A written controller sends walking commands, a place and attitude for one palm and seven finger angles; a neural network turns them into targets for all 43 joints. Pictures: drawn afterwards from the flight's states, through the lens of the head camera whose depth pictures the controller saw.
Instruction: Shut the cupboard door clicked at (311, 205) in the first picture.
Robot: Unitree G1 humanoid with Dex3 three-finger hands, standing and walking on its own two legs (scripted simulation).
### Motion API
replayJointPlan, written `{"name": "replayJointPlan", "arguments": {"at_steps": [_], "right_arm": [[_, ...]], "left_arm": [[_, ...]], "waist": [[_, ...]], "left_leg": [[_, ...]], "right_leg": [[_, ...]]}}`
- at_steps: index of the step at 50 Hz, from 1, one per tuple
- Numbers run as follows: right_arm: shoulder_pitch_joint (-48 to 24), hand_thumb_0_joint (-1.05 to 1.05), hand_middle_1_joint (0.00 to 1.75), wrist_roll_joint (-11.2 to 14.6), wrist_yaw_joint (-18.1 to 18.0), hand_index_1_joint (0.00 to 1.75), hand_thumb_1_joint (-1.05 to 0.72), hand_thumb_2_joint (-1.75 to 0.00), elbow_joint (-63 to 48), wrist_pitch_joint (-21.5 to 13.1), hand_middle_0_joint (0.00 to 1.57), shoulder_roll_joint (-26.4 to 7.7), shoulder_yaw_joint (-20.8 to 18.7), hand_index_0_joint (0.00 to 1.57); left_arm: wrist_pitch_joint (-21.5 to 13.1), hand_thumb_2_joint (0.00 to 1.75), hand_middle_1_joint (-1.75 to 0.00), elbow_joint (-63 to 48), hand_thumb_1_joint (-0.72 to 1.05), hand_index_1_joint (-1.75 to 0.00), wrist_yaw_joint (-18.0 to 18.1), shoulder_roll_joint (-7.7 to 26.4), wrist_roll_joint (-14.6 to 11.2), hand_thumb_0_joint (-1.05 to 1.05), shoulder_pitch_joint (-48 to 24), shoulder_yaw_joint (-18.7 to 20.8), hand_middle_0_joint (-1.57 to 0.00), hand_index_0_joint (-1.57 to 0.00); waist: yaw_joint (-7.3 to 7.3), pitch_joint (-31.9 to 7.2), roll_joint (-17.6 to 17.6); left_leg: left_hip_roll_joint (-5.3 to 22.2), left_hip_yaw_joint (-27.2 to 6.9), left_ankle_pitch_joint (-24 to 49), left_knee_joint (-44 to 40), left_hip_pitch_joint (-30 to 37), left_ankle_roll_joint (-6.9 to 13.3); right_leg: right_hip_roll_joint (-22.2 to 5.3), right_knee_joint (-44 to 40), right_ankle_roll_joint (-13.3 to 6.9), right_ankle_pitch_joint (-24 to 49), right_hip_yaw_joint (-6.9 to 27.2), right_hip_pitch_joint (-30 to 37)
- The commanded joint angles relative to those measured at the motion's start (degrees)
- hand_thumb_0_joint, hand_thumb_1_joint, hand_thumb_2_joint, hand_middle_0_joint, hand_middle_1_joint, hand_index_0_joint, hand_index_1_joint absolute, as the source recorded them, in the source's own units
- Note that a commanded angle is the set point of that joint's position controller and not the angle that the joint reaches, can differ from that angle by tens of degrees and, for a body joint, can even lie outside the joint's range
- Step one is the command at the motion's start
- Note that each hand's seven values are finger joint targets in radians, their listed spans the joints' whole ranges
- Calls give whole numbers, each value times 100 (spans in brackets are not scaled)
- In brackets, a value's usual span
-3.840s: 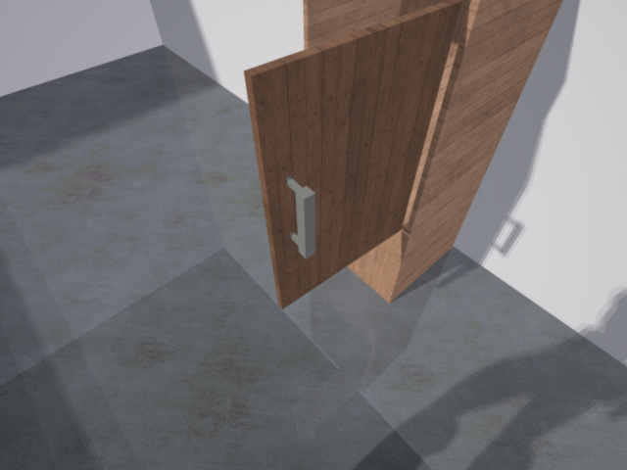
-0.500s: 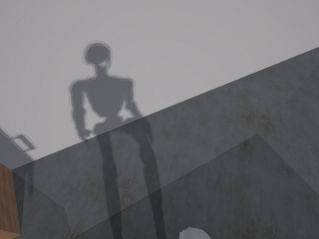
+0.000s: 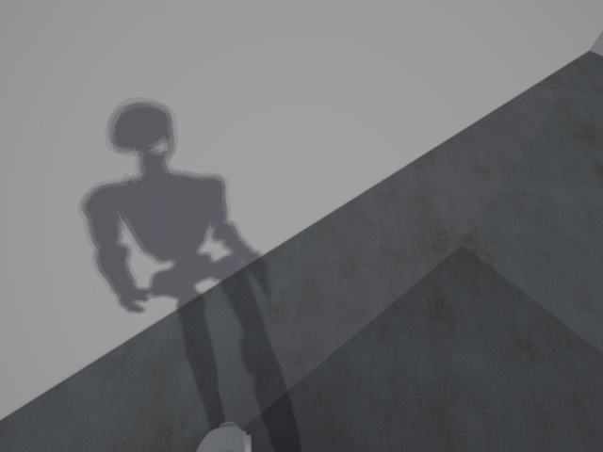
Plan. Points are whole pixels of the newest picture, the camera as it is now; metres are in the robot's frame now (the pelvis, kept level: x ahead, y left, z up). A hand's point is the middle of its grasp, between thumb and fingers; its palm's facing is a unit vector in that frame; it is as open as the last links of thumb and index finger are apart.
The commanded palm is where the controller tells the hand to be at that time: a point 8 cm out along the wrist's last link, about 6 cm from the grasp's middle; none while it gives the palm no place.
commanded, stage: walk to a spot facing it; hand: left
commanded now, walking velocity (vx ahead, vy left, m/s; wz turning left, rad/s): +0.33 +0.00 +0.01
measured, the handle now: out of the picture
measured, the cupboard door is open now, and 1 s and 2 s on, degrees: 86 86 86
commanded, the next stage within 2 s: turn to face it in 0.08 s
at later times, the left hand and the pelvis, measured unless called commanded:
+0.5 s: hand (195, 359) +0.28 +0.19 -0.17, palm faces +0.12 -0.96 -0.23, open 7.3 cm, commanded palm none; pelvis +0.20 -0.01 -0.01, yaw +7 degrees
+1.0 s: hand (169, 378) +0.25 +0.23 -0.18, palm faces +0.44 -0.86 -0.27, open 7.4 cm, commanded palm none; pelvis +0.27 -0.01 -0.01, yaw +26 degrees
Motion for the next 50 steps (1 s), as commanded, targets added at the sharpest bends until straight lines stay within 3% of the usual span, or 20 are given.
{"name": "replayJointPlan", "arguments": {"at_steps": [1,3,5,6,7,8,10,14,21,22,24,25,30,36,39,40,41,42,46,50], "right_arm": [[-365,0,30,46,80,30,-90,-90,-407,-134,20,-292,-67,20],[-320,0,30,36,64,30,-90,-90,-383,-176,20,-366,-90,20],[747,0,30,-15,-22,30,-90,-90,-24,-251,20,-674,-153,20],[1554,0,30,-104,-94,30,-90,-90,168,-292,20,-1250,-265,20],[2064,0,30,-87,-145,30,-90,-90,244,-234,20,-1644,-332,20],[1793,0,30,-45,-181,30,-90,-90,182,-178,20,-1528,-295,20],[979,0,30,-13,-219,30,-90,-90,-41,-225,20,-1008,-162,20],[416,0,30,43,-257,30,-90,-90,-53,-287,20,-788,-26,20],[54,0,30,63,-204,30,-90,-90,-235,59,20,-1034,-191,20],[0,0,30,87,-173,30,-90,-90,-290,87,20,-950,-191,20],[99,0,30,108,-103,30,-90,-90,-504,158,20,-527,-169,20],[11,0,30,83,-126,30,-90,-90,-474,202,20,-652,-208,20],[-120,0,30,92,-6,30,-90,-90,-443,317,20,-386,-122,20],[-463,0,30,97,72,30,-90,-90,-757,288,20,-412,-84,20],[214,0,30,39,74,30,-90,-90,-733,252,20,-911,-215,20],[624,0,30,-24,41,30,-90,-90,-728,200,20,-1585,-380,20],[934,0,30,26,-13,30,-90,-90,-675,232,20,-2047,-471,20],[900,0,30,39,-63,30,-90,-90,-644,220,20,-1975,-449,20],[-288,0,30,21,-158,30,-90,-90,-1005,188,20,-1571,-338,20],[-425,0,30,14,-110,30,-90,-90,-1077,214,20,-1635,-382,20]], "left_arm": [[-121,90,-30,43,90,-30,-21,680,-2,0,534,71,-20,-20],[-103,90,-30,125,90,-30,0,712,4,0,590,66,-20,-20],[-87,90,-30,74,90,-30,6,679,-42,0,484,62,-20,-20],[-62,90,-30,-43,90,-30,-17,477,-76,0,671,31,-20,-20],[-89,90,-30,-221,90,-30,-58,297,-96,0,634,-44,-20,-20],[-46,90,-30,-299,90,-30,-16,428,-50,0,240,-38,-20,-20],[7,90,-30,-302,90,-30,-55,311,-10,0,-118,-12,-20,-20],[208,90,-30,-87,90,-30,-82,-18,12,0,421,-108,-20,-20],[294,90,-30,-316,90,-30,-4,307,-11,0,276,47,-20,-20],[255,90,-30,-336,90,-30,23,532,-4,0,386,101,-20,-20],[229,90,-30,-385,90,-30,96,1412,64,0,743,257,-20,-20],[201,90,-30,-458,90,-30,142,1235,22,0,593,230,-20,-20],[223,90,-30,-668,90,-30,190,758,39,0,-3,107,-20,-20],[245,90,-30,-707,90,-30,163,1064,54,0,144,201,-20,-20],[277,90,-30,-863,90,-30,119,1139,-15,0,-96,215,-20,-20],[319,90,-30,-1082,90,-30,77,835,-72,0,-104,176,-20,-20],[371,90,-30,-1366,90,-30,98,664,-50,0,-427,59,-20,-20],[451,90,-30,-1443,90,-30,147,776,6,0,-667,76,-20,-20],[544,90,-30,-1140,90,-30,52,712,-4,0,-449,124,-20,-20],[566,90,-30,-1186,90,-30,18,673,-15,0,-351,95,-20,-20]], "waist": [[205,130,-508],[99,96,-372],[-410,-418,1],[-635,-1120,948],[-686,-1431,1671],[-606,-1160,1153],[-266,-137,819],[237,-541,807],[375,-410,790],[445,-414,438],[608,-716,-1733],[591,-727,-1608],[228,-381,-992],[323,-498,-1119],[-181,-895,-491],[-396,-1229,1233],[-548,-1316,1859],[-517,-1239,1020],[32,-568,976],[66,-658,904]], "left_leg": [[-118,41,219,-808,62,132],[-295,173,224,-1308,587,207],[-435,167,708,-1946,2424,422],[799,-1442,1074,-2066,3856,978],[2027,-2998,1621,-2690,4417,1665],[2084,-2932,1217,-2832,3775,1697],[1673,-2290,1102,-3218,2293,1471],[726,-733,2877,-2967,1657,1110],[337,-1184,1250,-2344,862,864],[36,-1028,602,-2012,525,613],[-896,-68,-2199,439,-350,79],[-600,-448,-2186,1553,-421,76],[-329,-138,-1336,1244,-188,-81],[-603,408,-798,-650,435,29],[-541,310,837,-1978,2176,228],[876,-1656,2910,-2195,3255,939],[1950,-2859,4381,-2452,3309,1747],[1841,-2682,3418,-2391,3077,1793],[848,-1682,2236,-2577,1916,1224],[571,-1585,1504,-2617,1669,1145]], "right_leg": [[-1670,-806,-655,1741,1038,258],[-1608,-412,-537,2253,980,314],[-1189,1233,-232,3127,491,-293],[-581,2798,93,1648,137,-1541],[10,4602,189,-1601,77,-2525],[-280,5379,134,-1622,635,-2842],[-703,5480,268,-863,778,-3026],[-722,3238,513,-476,411,-1601],[-361,1081,651,489,11,-312],[-660,543,600,719,308,154],[-3021,-536,-373,1312,2292,616],[-3116,-557,-655,1585,2370,361],[-2280,29,-275,3442,201,125],[-2263,643,-123,4172,-284,495],[-2127,1991,297,3198,-646,-418],[-1355,3351,745,317,-804,-1910],[-848,4492,853,-2498,-147,-2687],[-854,4820,784,-2240,413,-2850],[-808,4512,845,-1012,594,-2600],[-554,3286,819,-900,425,-1959]]}}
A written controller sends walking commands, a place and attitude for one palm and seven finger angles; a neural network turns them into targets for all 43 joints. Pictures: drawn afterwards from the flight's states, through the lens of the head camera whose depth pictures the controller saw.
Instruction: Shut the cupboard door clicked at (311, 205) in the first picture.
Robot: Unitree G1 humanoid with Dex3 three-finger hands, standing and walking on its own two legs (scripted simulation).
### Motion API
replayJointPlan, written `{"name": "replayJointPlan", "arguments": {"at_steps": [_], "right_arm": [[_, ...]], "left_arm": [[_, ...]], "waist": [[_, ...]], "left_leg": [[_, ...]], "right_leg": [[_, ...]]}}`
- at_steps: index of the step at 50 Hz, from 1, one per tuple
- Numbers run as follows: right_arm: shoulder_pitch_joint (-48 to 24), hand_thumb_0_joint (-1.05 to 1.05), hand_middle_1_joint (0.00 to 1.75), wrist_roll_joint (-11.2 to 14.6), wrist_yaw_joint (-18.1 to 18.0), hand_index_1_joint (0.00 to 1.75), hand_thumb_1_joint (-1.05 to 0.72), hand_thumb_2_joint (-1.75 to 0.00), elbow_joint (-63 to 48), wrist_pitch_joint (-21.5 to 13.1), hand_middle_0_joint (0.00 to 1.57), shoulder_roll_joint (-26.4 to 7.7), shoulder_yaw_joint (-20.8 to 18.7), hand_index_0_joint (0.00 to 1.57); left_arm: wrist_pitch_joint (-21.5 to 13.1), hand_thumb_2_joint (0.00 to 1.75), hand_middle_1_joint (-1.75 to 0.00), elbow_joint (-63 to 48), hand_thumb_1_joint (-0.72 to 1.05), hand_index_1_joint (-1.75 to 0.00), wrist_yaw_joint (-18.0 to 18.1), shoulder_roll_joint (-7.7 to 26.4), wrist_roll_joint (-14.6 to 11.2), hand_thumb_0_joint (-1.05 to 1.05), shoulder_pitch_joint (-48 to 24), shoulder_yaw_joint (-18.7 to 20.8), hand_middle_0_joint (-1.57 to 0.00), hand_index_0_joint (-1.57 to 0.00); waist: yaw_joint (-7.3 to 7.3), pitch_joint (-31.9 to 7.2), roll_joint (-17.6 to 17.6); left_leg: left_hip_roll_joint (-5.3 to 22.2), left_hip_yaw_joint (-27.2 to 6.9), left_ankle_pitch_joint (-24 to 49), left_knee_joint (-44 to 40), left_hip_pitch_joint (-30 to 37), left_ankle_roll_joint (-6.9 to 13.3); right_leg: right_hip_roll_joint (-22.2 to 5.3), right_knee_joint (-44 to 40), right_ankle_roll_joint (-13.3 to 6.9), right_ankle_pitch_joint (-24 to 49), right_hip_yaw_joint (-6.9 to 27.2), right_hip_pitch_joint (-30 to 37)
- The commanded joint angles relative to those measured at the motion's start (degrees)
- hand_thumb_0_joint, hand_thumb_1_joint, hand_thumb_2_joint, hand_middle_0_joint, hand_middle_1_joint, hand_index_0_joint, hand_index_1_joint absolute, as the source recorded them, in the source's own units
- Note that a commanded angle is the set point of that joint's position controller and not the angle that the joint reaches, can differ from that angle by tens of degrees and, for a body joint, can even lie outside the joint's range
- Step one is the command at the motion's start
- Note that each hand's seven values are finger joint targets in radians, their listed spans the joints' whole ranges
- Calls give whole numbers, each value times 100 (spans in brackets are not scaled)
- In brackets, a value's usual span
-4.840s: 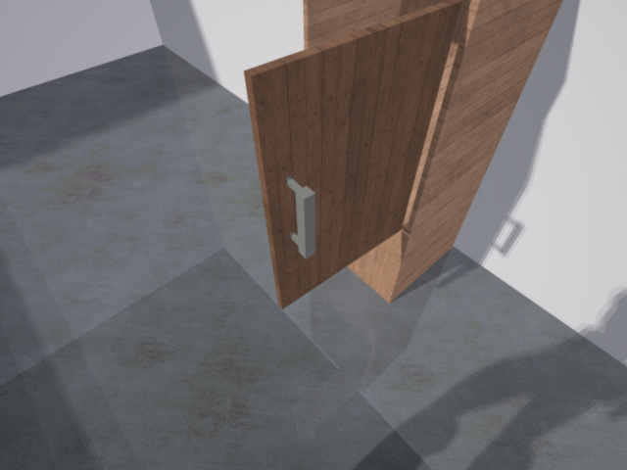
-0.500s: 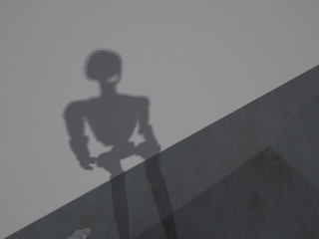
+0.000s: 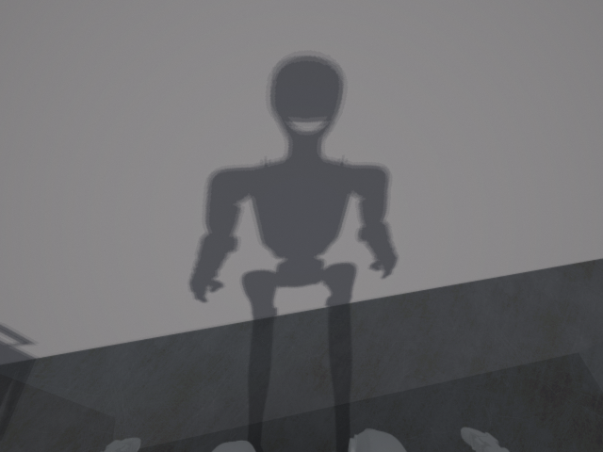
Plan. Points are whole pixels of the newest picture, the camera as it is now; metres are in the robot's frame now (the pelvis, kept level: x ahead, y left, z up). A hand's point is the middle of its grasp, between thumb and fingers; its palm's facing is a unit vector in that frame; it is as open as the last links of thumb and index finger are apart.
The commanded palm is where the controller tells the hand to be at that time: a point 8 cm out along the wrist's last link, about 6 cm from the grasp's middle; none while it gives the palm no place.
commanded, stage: turn to face it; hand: left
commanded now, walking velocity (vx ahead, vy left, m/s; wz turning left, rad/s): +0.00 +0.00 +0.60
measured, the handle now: out of the picture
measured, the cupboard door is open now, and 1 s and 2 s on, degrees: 86 86 86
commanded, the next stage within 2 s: none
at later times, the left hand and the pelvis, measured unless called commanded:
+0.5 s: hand out of the picture +0.01 +0.15 -0.17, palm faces +0.36 -0.90 -0.24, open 7.3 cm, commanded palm none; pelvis +0.03 -0.05 +0.00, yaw +21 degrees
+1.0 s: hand out of the picture +0.02 +0.12 -0.14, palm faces +0.57 -0.77 -0.30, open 7.4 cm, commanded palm none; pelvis +0.06 -0.10 +0.00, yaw +38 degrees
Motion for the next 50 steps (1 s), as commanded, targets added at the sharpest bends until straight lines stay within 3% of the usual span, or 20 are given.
{"name": "replayJointPlan", "arguments": {"at_steps": [1,5,6,7,8,11,13,20,24,25,26,27,29,32,39,41,43,44,46,50], "right_arm": [[158,0,30,3,-30,30,-90,-90,-281,-6,20,-1229,-385,20],[-150,0,30,42,-9,30,-90,-90,-418,82,20,-1181,-422,20],[-219,0,30,95,10,30,-90,-90,-485,91,20,-956,-399,20],[-139,0,30,131,50,30,-90,-90,-608,83,20,-505,-332,20],[-228,0,30,91,75,30,-90,-90,-685,96,20,-659,-357,20],[-56,0,30,53,122,30,-90,-90,-334,232,20,-544,-343,20],[-34,0,30,93,159,30,-90,-90,-264,224,20,-379,-268,20],[-475,0,30,120,168,30,-90,-90,-317,130,20,-161,-123,20],[208,0,30,88,138,30,-90,-90,-183,69,20,-452,-198,20],[613,0,30,35,116,30,-90,-90,-112,26,20,-958,-327,20],[1018,0,30,20,73,30,-90,-90,-59,43,20,-1547,-478,20],[1203,0,30,44,35,30,-90,-90,86,72,20,-1521,-454,20],[657,0,30,30,-88,30,-90,-90,-94,23,20,-1246,-394,20],[180,0,30,29,-87,30,-90,-90,-219,-12,20,-1095,-319,20],[48,0,30,4,-29,30,-90,-90,-264,72,20,-1172,-416,20],[-96,0,30,59,-18,30,-90,-90,-343,91,20,-1083,-413,20],[-97,0,30,127,44,30,-90,-90,-565,76,20,-437,-329,20],[-125,0,30,67,47,30,-90,-90,-531,98,20,-644,-358,20],[-54,0,30,63,79,30,-90,-90,-321,197,20,-579,-357,20],[-125,0,30,99,166,30,-90,-90,-245,208,20,-325,-223,20]], "left_arm": [[-172,90,-30,-557,90,-30,-47,269,-24,0,15,52,-20,-20],[-275,90,-30,-512,90,-30,-22,356,-44,0,607,77,-20,-20],[-343,90,-30,-475,90,-30,16,633,-4,0,879,140,-20,-20],[-412,90,-30,-498,90,-30,72,1214,90,0,987,253,-20,-20],[-384,90,-30,-587,90,-30,89,1351,54,0,854,212,-20,-20],[-396,90,-30,-706,90,-30,125,620,5,0,67,46,-20,-20],[-429,90,-30,-683,90,-30,140,536,22,0,195,31,-20,-20],[-438,90,-30,-328,90,-30,129,818,43,0,884,183,-20,-20],[-397,90,-30,-338,90,-30,78,862,-32,0,573,227,-20,-20],[-357,90,-30,-469,90,-30,43,660,-70,0,512,211,-20,-20],[-321,90,-30,-771,90,-30,16,274,-79,0,169,58,-20,-20],[-220,90,-30,-892,90,-30,65,457,6,0,-181,61,-20,-20],[-207,90,-30,-716,90,-30,61,392,-28,0,-274,85,-20,-20],[-137,90,-30,-519,90,-30,-16,363,-27,0,21,100,-20,-20],[-204,90,-30,-589,90,-30,-27,288,-44,0,167,62,-20,-20],[-284,90,-30,-515,90,-30,3,409,-52,0,587,109,-20,-20],[-394,90,-30,-542,90,-30,96,1263,78,0,838,275,-20,-20],[-400,90,-30,-555,90,-30,119,1168,36,0,740,216,-20,-20],[-387,90,-30,-659,90,-30,141,720,-3,0,164,90,-20,-20],[-412,90,-30,-662,90,-30,148,646,24,0,223,87,-20,-20]], "waist": [[-130,-854,1079],[147,-918,1054],[308,-934,359],[349,-900,-1615],[372,-814,-1462],[-117,-435,-1241],[-91,-677,-1182],[306,-889,-1117],[-149,-1064,-675],[-383,-1314,516],[-640,-1245,2066],[-666,-1181,1296],[-422,-948,1320],[-94,-683,953],[-48,-730,1159],[190,-862,932],[371,-879,-1564],[307,-865,-1308],[-28,-540,-1193],[4,-663,-1010]], "left_leg": [[1142,-1351,1429,-1191,584,787],[863,-1548,1100,-653,-98,566],[429,-1260,336,-1,-650,257],[-496,-251,-1445,1504,-1656,-269],[-352,-433,-2217,2875,-1429,-258],[51,-458,-1132,4110,-1431,-358],[35,-194,-1057,3387,-1295,-441],[-84,425,-1223,1011,-688,-359],[-93,484,171,-656,910,-147],[862,-692,1503,-997,2028,272],[2361,-2575,3798,-1196,2419,1228],[2410,-2373,3264,-1110,2081,1450],[1859,-2006,2818,-1130,1566,1229],[1284,-1460,2034,-1296,958,891],[957,-1785,1207,-1073,297,751],[662,-1726,993,-579,-214,492],[-638,-306,-1814,1767,-1627,-289],[-297,-593,-2085,3042,-1491,-220],[-25,-572,-1374,3970,-1511,-312],[18,-4,-1178,2485,-1027,-456]], "right_leg": [[232,-1065,-38,165,-60,331],[478,-2890,-112,1003,-222,1673],[-12,-3883,-216,1217,249,2293],[-1704,-4622,-832,1607,2152,2688],[-2459,-4662,-1385,2167,2331,1948],[-1469,-4261,-1176,2832,827,1468],[-1257,-4007,-1060,3935,199,2034],[-1558,-3457,-1135,5423,-201,3037],[-1485,-2462,-690,4533,-719,2097],[-1064,-1412,-327,2736,-967,828],[-274,-99,34,-1154,-833,-629],[-238,392,-58,-1153,-99,-736],[-219,626,-23,-462,195,-809],[-77,227,-13,188,172,-324],[444,-2017,-105,382,-136,1034],[416,-3315,-152,1183,-128,2012],[-2034,-4660,-1082,1842,2299,2789],[-2343,-4517,-1470,2403,2149,2202],[-1644,-4216,-1331,3011,1143,1835],[-1320,-3871,-1110,4228,5,2281]]}}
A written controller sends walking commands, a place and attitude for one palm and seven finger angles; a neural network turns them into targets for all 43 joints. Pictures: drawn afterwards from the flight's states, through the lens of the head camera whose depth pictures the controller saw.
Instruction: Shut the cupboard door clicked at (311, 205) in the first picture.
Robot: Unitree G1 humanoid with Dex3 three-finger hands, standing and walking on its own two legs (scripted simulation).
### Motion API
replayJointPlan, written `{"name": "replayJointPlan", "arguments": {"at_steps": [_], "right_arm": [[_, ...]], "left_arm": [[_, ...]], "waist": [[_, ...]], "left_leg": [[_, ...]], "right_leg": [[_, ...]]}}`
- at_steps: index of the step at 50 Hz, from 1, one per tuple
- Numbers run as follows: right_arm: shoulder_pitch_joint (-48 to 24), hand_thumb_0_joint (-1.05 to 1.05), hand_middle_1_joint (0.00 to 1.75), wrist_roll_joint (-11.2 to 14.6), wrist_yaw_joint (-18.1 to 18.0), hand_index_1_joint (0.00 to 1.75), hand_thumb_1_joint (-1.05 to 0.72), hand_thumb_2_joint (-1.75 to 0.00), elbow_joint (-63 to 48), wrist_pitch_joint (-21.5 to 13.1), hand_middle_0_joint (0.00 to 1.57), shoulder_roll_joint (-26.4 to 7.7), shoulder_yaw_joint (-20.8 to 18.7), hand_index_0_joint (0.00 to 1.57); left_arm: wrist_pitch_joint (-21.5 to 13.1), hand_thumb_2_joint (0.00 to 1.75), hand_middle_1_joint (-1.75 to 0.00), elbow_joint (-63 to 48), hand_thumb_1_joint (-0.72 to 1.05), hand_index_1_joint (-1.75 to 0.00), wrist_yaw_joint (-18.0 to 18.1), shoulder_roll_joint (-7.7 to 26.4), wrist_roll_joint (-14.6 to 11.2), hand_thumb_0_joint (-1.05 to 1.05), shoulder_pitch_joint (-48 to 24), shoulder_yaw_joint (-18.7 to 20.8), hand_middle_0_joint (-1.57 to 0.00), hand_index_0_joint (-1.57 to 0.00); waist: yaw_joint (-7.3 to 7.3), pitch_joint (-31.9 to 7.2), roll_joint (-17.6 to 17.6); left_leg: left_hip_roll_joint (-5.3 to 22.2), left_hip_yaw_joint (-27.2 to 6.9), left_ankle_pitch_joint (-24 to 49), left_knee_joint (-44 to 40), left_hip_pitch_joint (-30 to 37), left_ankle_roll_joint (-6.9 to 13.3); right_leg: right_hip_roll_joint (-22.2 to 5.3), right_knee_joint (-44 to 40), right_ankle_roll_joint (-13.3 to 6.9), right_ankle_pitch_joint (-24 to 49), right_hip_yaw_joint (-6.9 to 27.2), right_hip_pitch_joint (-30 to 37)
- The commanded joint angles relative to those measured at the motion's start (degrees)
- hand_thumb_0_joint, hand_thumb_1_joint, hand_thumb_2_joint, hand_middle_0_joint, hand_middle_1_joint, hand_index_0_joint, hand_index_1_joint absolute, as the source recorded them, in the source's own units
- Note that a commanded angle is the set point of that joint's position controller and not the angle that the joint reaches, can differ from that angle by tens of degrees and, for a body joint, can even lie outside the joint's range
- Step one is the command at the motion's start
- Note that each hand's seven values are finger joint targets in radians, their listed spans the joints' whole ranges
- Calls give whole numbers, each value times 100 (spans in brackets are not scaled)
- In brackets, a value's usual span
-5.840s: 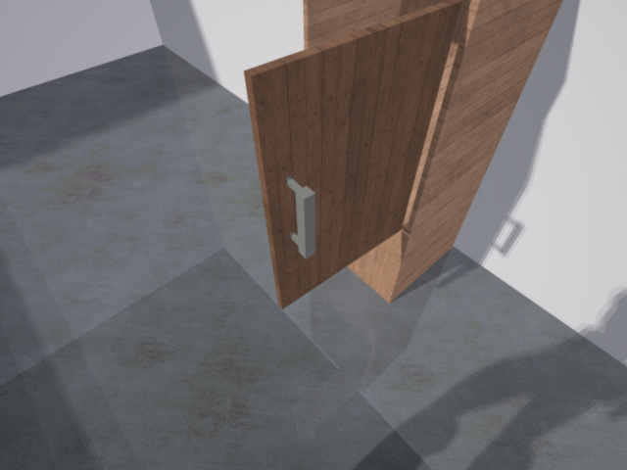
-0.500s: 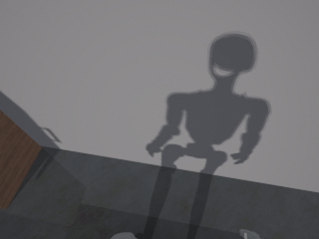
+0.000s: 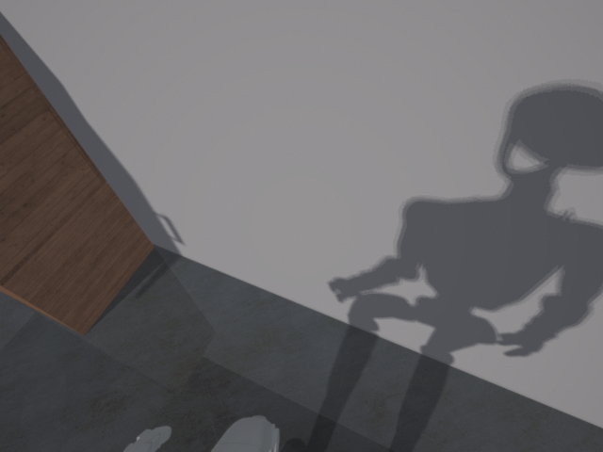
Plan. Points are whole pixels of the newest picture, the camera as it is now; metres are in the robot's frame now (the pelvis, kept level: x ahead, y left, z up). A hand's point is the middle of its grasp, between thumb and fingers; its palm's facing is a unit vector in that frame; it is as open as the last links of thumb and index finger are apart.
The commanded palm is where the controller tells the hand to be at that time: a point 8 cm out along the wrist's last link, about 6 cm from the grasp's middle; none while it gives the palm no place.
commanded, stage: turn to face it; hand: left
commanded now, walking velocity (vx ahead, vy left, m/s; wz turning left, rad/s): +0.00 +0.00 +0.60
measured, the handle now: out of the picture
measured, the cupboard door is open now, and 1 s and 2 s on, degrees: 86 86 86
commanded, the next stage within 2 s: take the last steps up to it in 1.58 s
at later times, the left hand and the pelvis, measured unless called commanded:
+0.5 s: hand out of the picture +0.05 +0.23 -0.15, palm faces +0.31 -0.90 -0.31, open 7.4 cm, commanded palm none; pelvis +0.01 -0.02 +0.00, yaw +18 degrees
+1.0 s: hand out of the picture -0.07 +0.17 -0.19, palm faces +0.62 -0.74 -0.25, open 7.3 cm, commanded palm none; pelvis +0.02 -0.03 -0.01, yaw +38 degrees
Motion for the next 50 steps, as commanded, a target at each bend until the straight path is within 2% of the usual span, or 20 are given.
{"name": "replayJointPlan", "arguments": {"at_steps": [1,5,8,9,10,11,17,22,25,26,27,28,32,38,42,44,45,46,47,50], "right_arm": [[-426,0,30,53,77,30,-90,-90,-537,-165,20,-131,16,20],[-573,0,30,74,76,30,-90,-90,-601,-240,20,-90,67,20],[-56,0,30,47,59,30,-90,-90,-491,-280,20,-297,15,20],[339,0,30,9,43,30,-90,-90,-403,-336,20,-654,-81,20],[796,0,30,-44,-3,30,-90,-90,-360,-360,20,-1338,-260,20],[1112,0,30,-19,-43,30,-90,-90,-232,-300,20,-1510,-272,20],[92,0,30,-24,-190,30,-90,-90,-480,-396,20,-930,-105,20],[1,0,30,-57,-145,30,-90,-90,-510,-323,20,-1029,-166,20],[-339,0,30,0,-127,30,-90,-90,-623,-274,20,-937,-182,20],[-317,0,30,56,-95,30,-90,-90,-710,-269,20,-629,-153,20],[-350,0,30,65,-62,30,-90,-90,-842,-287,20,-295,-99,20],[-335,0,30,13,-51,30,-90,-90,-823,-239,20,-564,-162,20],[-163,0,30,12,52,30,-90,-90,-469,-113,20,-323,-97,20],[-614,0,30,53,90,30,-90,-90,-525,-171,20,-67,31,20],[-460,0,30,70,52,30,-90,-90,-522,-259,20,-114,66,20],[-10,0,30,42,46,30,-90,-90,-437,-301,20,-322,7,20],[382,0,30,-3,24,30,-90,-90,-361,-351,20,-789,-114,20],[790,0,30,-34,-25,30,-90,-90,-304,-343,20,-1417,-269,20],[1050,0,30,-15,-71,30,-90,-90,-160,-311,20,-1415,-249,20],[286,0,30,-32,-208,30,-90,-90,-378,-369,20,-1017,-137,20]], "left_arm": [[-150,90,-30,-294,90,-30,57,1155,-9,0,279,333,-20,-20],[-137,90,-30,-112,90,-30,37,1368,8,0,608,420,-20,-20],[-106,90,-30,-99,90,-30,-6,1345,-40,0,393,455,-20,-20],[-79,90,-30,-192,90,-30,-34,1220,-92,0,360,447,-20,-20],[-45,90,-30,-448,90,-30,-82,795,-127,0,199,329,-20,-20],[31,90,-30,-631,90,-30,-36,844,-50,0,-209,270,-20,-20],[109,90,-30,-233,90,-30,-108,787,-61,0,-83,321,-20,-20],[92,90,-30,-306,90,-30,-102,724,-84,0,-90,283,-20,-20],[-3,90,-30,-178,90,-30,-76,849,-93,0,548,329,-20,-20],[-80,90,-30,-163,90,-30,-28,1228,-25,0,803,414,-20,-20],[-112,90,-30,-197,90,-30,8,1713,44,0,800,490,-20,-20],[-100,90,-30,-272,90,-30,44,1629,-7,0,616,435,-20,-20],[-140,90,-30,-434,90,-30,42,979,-38,0,-86,255,-20,-20],[-153,90,-30,-131,90,-30,39,1203,2,0,594,363,-20,-20],[-133,90,-30,-38,90,-30,14,1344,-1,0,655,451,-20,-20],[-103,90,-30,-46,90,-30,-23,1339,-62,0,491,466,-20,-20],[-69,90,-30,-174,90,-30,-53,1158,-102,0,417,446,-20,-20],[-37,90,-30,-453,90,-30,-90,737,-120,0,106,291,-20,-20],[55,90,-30,-571,90,-30,-33,894,-37,0,-307,273,-20,-20],[84,90,-30,-309,90,-30,-64,845,-69,0,-342,304,-20,-20]], "waist": [[302,-775,-1286],[464,-858,-1412],[122,-973,-1083],[-118,-1277,-194],[-372,-1391,1637],[-479,-1317,1097],[75,-930,670],[76,-867,713],[423,-966,551],[559,-1010,-491],[595,-860,-2088],[496,-827,-1696],[54,-517,-1412],[438,-773,-1227],[400,-935,-1339],[94,-1060,-1007],[-148,-1331,122],[-385,-1259,1741],[-476,-1261,1031],[-95,-895,774]], "left_leg": [[166,399,10,-956,17,-80],[70,674,17,-2154,422,26],[72,664,1074,-3478,1571,162],[588,56,2322,-3941,2617,427],[2265,-2222,4646,-4100,3410,1356],[2655,-2306,4505,-4133,3018,1813],[1379,-1232,3174,-4313,2042,1237],[1232,-1546,2511,-4252,1507,1204],[870,-1538,2053,-3668,659,899],[299,-1064,1041,-2755,-123,528],[-484,-88,-756,-1168,-791,91],[-103,-419,-879,1,-505,150],[195,-112,267,740,-358,-19],[131,485,-9,-1397,116,-53],[67,711,231,-2600,716,81],[81,671,1235,-3707,1806,213],[929,-397,2592,-4050,2862,602],[2430,-2301,4959,-4213,3367,1515],[2525,-2230,4565,-4169,3027,1794],[1747,-1573,3881,-4255,2271,1452]], "right_leg": [[-1348,-906,-565,3600,370,1061],[-1564,-553,-577,4132,267,1395],[-1483,185,-196,3280,-114,732],[-1254,1132,108,2419,-364,-109],[-338,2535,566,-1497,-470,-1799],[-240,3177,463,-2120,243,-1978],[-64,2942,495,-632,642,-1646],[284,1397,433,-685,437,-728],[393,-353,380,304,353,700],[-493,-1389,167,103,1272,1403],[-2093,-1901,-531,595,2925,1319],[-2402,-1814,-864,906,2711,597],[-1322,-1360,-571,2136,864,269],[-1492,-954,-603,3374,360,1275],[-1646,-461,-523,3842,173,1343],[-1523,279,-144,3280,-211,686],[-1111,1336,222,1932,-506,-412],[-315,2619,575,-1924,-416,-1949],[-265,3140,463,-2037,312,-2015],[-224,3435,506,-963,689,-1960]]}}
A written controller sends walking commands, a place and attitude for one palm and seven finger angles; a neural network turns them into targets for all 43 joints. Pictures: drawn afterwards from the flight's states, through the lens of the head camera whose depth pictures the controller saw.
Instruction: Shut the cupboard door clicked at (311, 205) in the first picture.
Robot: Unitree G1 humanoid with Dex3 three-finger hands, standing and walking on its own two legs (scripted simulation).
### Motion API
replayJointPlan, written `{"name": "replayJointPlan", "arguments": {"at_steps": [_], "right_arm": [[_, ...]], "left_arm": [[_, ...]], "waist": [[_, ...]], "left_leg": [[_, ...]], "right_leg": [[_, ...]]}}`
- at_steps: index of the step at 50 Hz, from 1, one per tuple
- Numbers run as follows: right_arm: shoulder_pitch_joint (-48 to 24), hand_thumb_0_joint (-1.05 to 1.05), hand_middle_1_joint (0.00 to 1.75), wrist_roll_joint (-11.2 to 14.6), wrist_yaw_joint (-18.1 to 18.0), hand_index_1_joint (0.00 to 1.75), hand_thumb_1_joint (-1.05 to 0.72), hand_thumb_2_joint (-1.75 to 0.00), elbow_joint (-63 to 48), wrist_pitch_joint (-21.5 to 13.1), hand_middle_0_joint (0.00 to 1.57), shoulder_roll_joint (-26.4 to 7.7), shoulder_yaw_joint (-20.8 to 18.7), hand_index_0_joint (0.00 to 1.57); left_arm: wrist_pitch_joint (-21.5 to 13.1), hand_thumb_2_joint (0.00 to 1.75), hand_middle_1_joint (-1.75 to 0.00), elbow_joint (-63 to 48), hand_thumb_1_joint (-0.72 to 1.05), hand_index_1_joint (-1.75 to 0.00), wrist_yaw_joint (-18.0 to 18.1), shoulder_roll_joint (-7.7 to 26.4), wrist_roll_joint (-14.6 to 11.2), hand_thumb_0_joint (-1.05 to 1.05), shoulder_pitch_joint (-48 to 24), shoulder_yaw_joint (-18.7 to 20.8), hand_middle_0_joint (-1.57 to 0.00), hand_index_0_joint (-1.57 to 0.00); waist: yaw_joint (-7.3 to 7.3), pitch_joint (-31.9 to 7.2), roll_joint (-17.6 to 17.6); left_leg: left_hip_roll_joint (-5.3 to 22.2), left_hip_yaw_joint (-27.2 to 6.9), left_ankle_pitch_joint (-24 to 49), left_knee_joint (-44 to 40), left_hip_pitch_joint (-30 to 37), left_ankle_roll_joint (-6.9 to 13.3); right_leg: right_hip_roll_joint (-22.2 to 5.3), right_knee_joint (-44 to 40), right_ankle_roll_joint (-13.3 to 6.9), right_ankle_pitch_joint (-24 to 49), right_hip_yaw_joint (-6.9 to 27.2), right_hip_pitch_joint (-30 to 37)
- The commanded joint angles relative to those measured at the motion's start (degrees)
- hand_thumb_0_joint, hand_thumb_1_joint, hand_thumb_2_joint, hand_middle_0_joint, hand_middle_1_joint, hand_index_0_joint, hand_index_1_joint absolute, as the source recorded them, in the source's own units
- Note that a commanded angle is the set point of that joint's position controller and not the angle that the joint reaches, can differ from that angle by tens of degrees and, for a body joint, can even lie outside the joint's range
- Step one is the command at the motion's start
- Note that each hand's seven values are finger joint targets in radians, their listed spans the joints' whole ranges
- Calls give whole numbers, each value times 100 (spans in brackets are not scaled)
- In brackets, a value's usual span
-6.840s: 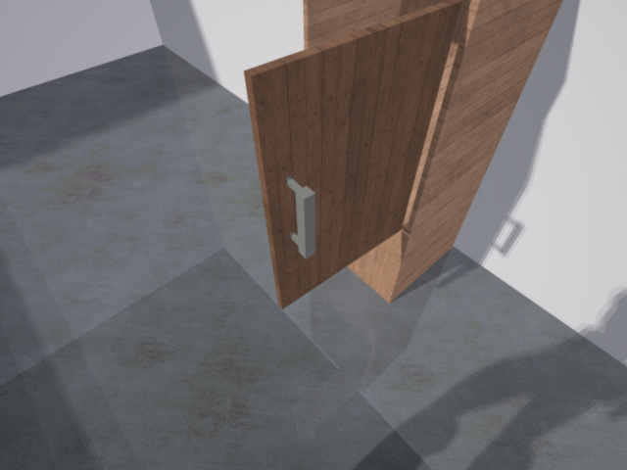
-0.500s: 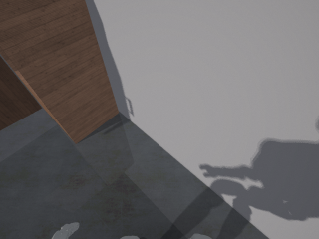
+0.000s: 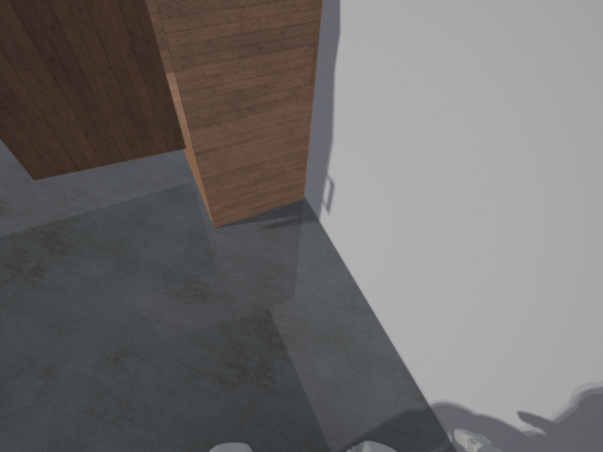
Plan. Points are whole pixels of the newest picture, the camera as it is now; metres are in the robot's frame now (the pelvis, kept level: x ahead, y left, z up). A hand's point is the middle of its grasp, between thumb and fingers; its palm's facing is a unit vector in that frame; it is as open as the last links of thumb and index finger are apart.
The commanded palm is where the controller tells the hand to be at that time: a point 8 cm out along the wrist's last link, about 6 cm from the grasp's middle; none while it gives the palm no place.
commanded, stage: turn to face it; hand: left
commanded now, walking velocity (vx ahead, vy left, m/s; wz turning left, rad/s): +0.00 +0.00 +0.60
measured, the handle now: out of the picture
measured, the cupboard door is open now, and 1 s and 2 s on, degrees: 86 86 86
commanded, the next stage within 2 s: take the last steps up to it in 0.58 s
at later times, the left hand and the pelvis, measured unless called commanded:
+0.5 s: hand out of the picture +0.04 +0.15 -0.14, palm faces +0.26 -0.93 -0.25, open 7.4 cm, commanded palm none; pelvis +0.02 -0.05 +0.02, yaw +17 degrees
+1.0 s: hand out of the picture +0.01 +0.17 -0.15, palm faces +0.45 -0.86 -0.25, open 7.4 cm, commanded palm none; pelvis +0.04 -0.04 +0.00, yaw +26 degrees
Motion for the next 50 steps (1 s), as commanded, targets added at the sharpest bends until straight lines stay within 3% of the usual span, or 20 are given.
{"name": "replayJointPlan", "arguments": {"at_steps": [1,8,12,13,14,15,18,20,27,30,31,32,33,37,42,45,47,48,49,50], "right_arm": [[404,0,30,-3,-193,30,-90,-90,-209,-82,20,-1181,-294,20],[414,0,30,-17,-144,30,-90,-90,-179,-48,20,-1203,-322,20],[50,0,30,31,-135,30,-90,-90,-306,11,20,-1165,-360,20],[22,0,30,80,-100,30,-90,-90,-354,9,20,-966,-338,20],[86,0,30,118,-69,30,-90,-90,-473,-4,20,-549,-274,20],[46,0,30,72,-50,30,-90,-90,-524,22,20,-670,-289,20],[174,0,30,39,-1,30,-90,-90,-201,181,20,-615,-311,20],[158,0,30,43,34,30,-90,-90,-146,179,20,-497,-231,20],[-206,0,30,94,10,30,-90,-90,-121,48,20,-244,-58,20],[299,0,30,81,-31,30,-90,-90,66,-35,20,-369,-55,20],[540,0,30,50,-45,30,-90,-90,131,-89,20,-675,-128,20],[776,0,30,-9,-70,30,-90,-90,133,-118,20,-1226,-241,20],[907,0,30,-5,-100,30,-90,-90,173,-32,20,-1397,-258,20],[525,0,30,-13,-265,30,-90,-90,150,-128,20,-937,-110,20],[742,0,30,-12,-198,30,-90,-90,241,-216,20,-933,-144,20],[638,0,30,-23,-157,30,-90,-90,237,-194,20,-939,-156,20],[439,0,30,8,-139,30,-90,-90,203,-165,20,-898,-174,20],[324,0,30,45,-108,30,-90,-90,152,-175,20,-764,-161,20],[311,0,30,116,-69,30,-90,-90,7,-208,20,-299,-85,20],[-88,0,30,1,-29,30,-90,-90,-218,-173,20,-490,-105,20]], "left_arm": [[-187,90,-30,-616,90,-30,-50,461,-20,0,-432,135,-20,-20],[-197,90,-30,-694,90,-30,-63,408,-34,0,-533,82,-20,-20],[-306,90,-30,-579,90,-30,-28,460,-72,0,86,105,-20,-20],[-383,90,-30,-528,90,-30,9,750,-28,0,383,171,-20,-20],[-442,90,-30,-490,90,-30,62,1254,64,0,570,285,-20,-20],[-423,90,-30,-532,90,-30,59,1374,45,0,533,231,-20,-20],[-412,90,-30,-679,90,-30,95,692,-10,0,-242,90,-20,-20],[-455,90,-30,-704,90,-30,95,580,2,0,-192,54,-20,-20],[-461,90,-30,-290,90,-30,76,864,65,0,502,201,-20,-20],[-428,90,-30,-187,90,-30,51,850,-17,0,329,209,-20,-20],[-397,90,-30,-227,90,-30,29,709,-68,0,256,182,-20,-20],[-354,90,-30,-388,90,-30,-1,329,-97,0,310,93,-20,-20],[-280,90,-30,-481,90,-30,28,226,-38,0,5,-20,-20,-20],[-192,90,-30,-155,90,-30,-67,300,-12,0,-170,62,-20,-20],[-310,90,-30,-169,90,-30,-209,171,16,0,-336,40,-20,-20],[-375,90,-30,-178,90,-30,-239,131,14,0,-186,32,-20,-20],[-430,90,-30,51,90,-30,-238,126,28,0,474,80,-20,-20],[-489,90,-30,183,90,-30,-209,340,53,0,1003,158,-20,-20],[-547,90,-30,275,90,-30,-124,861,134,0,1480,274,-20,-20],[-528,90,-30,240,90,-30,-83,1107,51,0,1562,267,-20,-20]], "waist": [[-194,-840,1180],[-194,-844,1231],[131,-1014,1167],[282,-1082,544],[325,-1093,-1148],[320,-975,-1140],[-99,-519,-978],[-115,-568,-921],[235,-847,-832],[-69,-956,-651],[-222,-1121,23],[-302,-1258,1658],[-387,-1057,1737],[-148,-723,1406],[-181,-531,1129],[-66,-444,1223],[243,-443,963],[528,-490,442],[747,-520,-1304],[787,-91,-1370]], "left_leg": [[1513,-1690,3076,-1474,1095,823],[1208,-1778,2647,-1391,837,746],[904,-1957,2414,-800,116,472],[524,-1706,1486,-254,-533,167],[-383,-646,-775,1125,-1578,-330],[-310,-688,-1888,2493,-1497,-335],[88,-731,-799,3713,-1490,-433],[106,-500,-582,3277,-1368,-503],[-44,91,-876,669,-559,-428],[-55,125,377,-932,600,-300],[435,-287,1491,-1363,1483,-116],[1869,-2025,3565,-1334,2144,574],[2384,-2158,4085,-1437,1630,1078],[1518,-1609,2427,-1751,1185,935],[1288,-1629,337,-2079,989,940],[1147,-1691,-379,-2041,535,892],[839,-1487,-1000,-1586,-347,669],[407,-1132,-1297,-750,-1151,414],[-285,-309,-1591,979,-2397,25],[-177,-560,-1628,2317,-2691,-92]], "right_leg": [[101,916,74,628,712,-1030],[467,-721,69,625,540,-235],[701,-2706,-12,1691,391,1305],[207,-3537,-116,2144,889,2154],[-1433,-3955,-738,2959,2518,2706],[-2135,-3962,-1284,3447,2687,1907],[-1202,-3784,-1092,3617,1436,1255],[-963,-3683,-982,4217,855,1423],[-1149,-3187,-1126,5359,677,2160],[-958,-2601,-731,4827,362,1677],[-735,-1978,-427,3966,89,976],[-53,-1020,-47,1018,-193,-273],[89,-299,-73,-566,237,-366],[249,594,-129,366,634,-677],[315,-376,-179,554,350,-544],[496,-1467,-218,589,144,179],[668,-2448,-230,1136,-13,1513],[371,-3234,-286,1042,356,2517],[-1222,-4312,-708,-281,2318,3297],[-2266,-5128,-1208,-1112,3813,2438]]}}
